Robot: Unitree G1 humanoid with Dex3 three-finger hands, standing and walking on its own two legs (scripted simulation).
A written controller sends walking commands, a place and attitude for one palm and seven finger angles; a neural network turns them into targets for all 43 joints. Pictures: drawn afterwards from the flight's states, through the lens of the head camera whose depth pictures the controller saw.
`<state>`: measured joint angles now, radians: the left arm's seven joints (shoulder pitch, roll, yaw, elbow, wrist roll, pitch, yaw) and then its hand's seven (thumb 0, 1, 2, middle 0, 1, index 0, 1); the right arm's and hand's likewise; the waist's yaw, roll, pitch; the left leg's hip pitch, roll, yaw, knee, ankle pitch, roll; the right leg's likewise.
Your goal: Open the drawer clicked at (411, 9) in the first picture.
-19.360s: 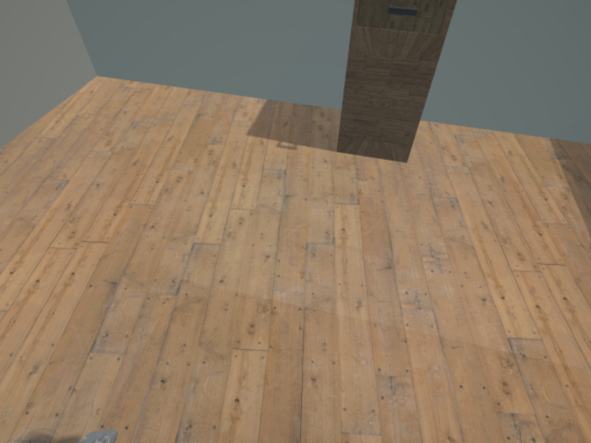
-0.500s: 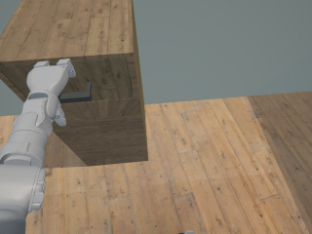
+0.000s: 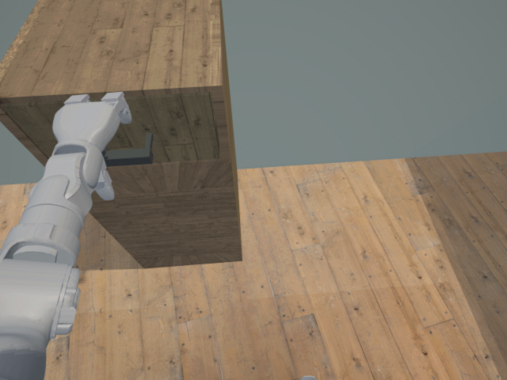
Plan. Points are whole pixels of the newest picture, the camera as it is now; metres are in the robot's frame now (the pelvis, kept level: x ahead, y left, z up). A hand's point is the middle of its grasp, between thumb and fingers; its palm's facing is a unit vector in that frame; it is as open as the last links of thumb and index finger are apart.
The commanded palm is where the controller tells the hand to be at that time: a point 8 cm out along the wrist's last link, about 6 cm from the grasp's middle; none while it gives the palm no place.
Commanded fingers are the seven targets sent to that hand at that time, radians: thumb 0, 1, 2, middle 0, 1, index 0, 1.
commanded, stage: re-aim the fingers above the handle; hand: left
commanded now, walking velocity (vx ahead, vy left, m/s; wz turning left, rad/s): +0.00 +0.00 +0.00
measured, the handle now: (122, 148) +0.52 +0.24 +0.01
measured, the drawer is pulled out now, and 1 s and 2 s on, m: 0.00 0.00 0.00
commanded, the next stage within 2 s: lower the fingers behind the handle in 0.18 s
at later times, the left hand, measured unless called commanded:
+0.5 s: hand (106, 159) +0.46 +0.24 +0.06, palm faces -0.07 -0.01 -1.00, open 13.9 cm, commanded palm +0.45 +0.24 +0.11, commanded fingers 0.00 -0.50 0.30 -0.30 -1.20 -0.30 -1.20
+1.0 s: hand (110, 169) +0.47 +0.25 +0.03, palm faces -0.06 -0.02 -1.00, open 13.9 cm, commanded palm +0.45 +0.25 +0.08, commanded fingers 0.00 -0.50 0.30 -0.30 -1.20 -0.30 -1.20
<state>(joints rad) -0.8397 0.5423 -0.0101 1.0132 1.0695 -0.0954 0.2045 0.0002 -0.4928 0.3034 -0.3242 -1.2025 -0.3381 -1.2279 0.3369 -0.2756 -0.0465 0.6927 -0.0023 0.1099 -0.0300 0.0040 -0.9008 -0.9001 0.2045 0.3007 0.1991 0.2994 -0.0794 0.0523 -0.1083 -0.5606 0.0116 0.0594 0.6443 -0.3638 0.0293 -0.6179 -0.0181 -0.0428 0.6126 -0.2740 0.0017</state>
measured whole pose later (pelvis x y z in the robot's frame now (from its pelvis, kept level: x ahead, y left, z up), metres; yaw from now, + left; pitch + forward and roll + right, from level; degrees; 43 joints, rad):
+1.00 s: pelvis -0.01 +0.00 -0.01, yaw +0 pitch +19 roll -1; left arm -0.80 0.56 0.02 1.05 1.10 -0.16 0.29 0.00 -0.49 0.30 -0.33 -1.21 -0.31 -1.20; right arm 0.37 -0.28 -0.06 0.73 -0.02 0.09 -0.03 0.00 -0.90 -0.90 0.20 0.30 0.20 0.30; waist -0.10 0.04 -0.12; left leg -0.68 0.02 0.05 0.74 -0.39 0.03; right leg -0.73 -0.01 -0.04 0.70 -0.29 0.00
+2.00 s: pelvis -0.04 +0.00 -0.03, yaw +0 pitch +22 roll -1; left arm -0.96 0.60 -0.05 1.14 1.08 -0.09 0.26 0.00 -0.49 0.30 -0.28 -1.34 -0.31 -1.20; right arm 0.39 -0.28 -0.02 0.69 0.00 0.07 -0.04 0.00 -0.90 -0.90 0.21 0.30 0.20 0.30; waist -0.13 0.05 -0.13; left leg -0.85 0.02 0.05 0.88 -0.41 0.03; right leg -0.90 -0.02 -0.05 0.82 -0.30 0.00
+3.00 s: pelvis +0.01 +0.00 +0.00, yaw +1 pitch +15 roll -1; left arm -0.75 0.52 -0.03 0.91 1.05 -0.11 0.18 0.00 -0.49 0.30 -0.32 -1.20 -0.32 -1.20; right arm 0.30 -0.27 -0.05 0.67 0.00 0.12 -0.03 0.00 -0.90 -0.90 0.20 0.30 0.20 0.30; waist -0.05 0.06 -0.10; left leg -0.51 0.01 0.04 0.63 -0.37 0.02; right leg -0.57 -0.02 -0.05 0.60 -0.29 0.00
